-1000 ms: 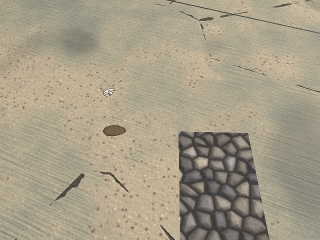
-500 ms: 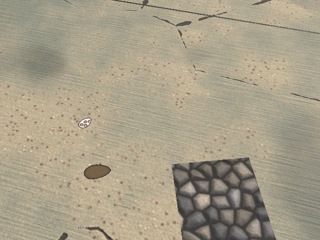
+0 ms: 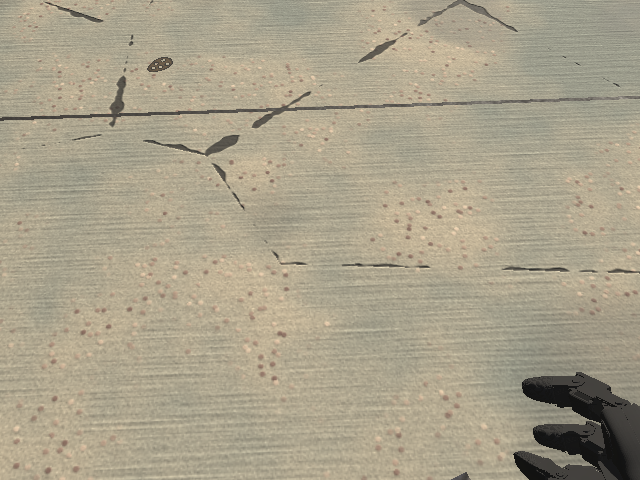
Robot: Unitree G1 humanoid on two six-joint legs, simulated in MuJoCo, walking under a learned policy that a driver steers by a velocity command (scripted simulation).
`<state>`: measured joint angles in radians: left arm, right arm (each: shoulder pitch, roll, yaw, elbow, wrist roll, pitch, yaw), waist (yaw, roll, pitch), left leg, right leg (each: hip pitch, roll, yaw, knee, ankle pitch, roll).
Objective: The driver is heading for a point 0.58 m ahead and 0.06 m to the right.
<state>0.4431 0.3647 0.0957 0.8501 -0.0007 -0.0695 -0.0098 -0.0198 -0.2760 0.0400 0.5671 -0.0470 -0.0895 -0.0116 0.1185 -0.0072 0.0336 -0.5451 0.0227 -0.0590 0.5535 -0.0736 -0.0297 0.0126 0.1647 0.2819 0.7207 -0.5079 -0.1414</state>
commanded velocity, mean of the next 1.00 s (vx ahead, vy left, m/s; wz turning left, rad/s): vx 0.62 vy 0.00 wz -0.55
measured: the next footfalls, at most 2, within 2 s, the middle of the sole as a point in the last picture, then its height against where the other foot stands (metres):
right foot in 0.44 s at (433, 436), level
left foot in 0.84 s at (438, 306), level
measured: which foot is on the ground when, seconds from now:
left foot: down 0.00-0.42, up 0.44-0.82, down 0.84-1.00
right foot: up 0.00-0.42, down 0.44-0.86, up 0.88-1.00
